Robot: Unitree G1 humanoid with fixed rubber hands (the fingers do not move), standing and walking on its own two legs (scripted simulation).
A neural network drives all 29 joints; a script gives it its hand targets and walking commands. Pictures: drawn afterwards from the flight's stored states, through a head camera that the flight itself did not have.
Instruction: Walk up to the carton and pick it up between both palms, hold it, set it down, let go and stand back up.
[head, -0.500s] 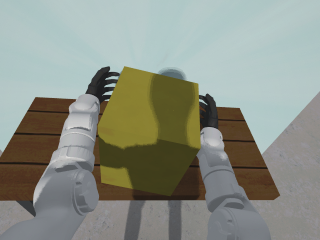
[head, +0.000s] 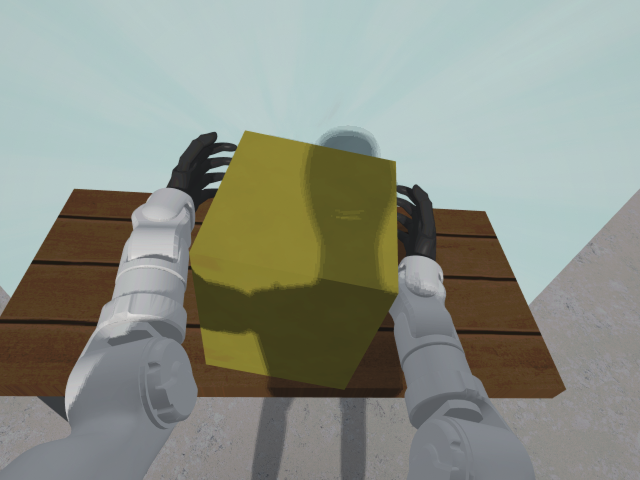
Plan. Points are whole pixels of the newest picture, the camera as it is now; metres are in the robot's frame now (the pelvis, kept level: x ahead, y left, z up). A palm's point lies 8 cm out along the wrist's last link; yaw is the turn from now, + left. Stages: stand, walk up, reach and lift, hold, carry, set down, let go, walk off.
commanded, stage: set down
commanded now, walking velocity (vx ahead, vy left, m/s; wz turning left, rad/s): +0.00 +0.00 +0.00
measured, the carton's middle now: (297, 266) +0.40 +0.01 +0.05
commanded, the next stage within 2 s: none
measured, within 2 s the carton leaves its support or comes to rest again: neither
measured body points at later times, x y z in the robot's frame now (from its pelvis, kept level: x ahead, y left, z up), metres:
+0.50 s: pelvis +0.00 +0.00 +0.00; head +0.03 +0.03 +0.45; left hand +0.46 +0.15 +0.13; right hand +0.40 -0.14 +0.11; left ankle -0.01 +0.11 -0.75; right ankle -0.01 -0.15 -0.75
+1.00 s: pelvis +0.00 +0.01 +0.00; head +0.06 +0.03 +0.44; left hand +0.47 +0.15 +0.09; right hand +0.40 -0.16 +0.05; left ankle -0.01 +0.11 -0.75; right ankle -0.01 -0.15 -0.75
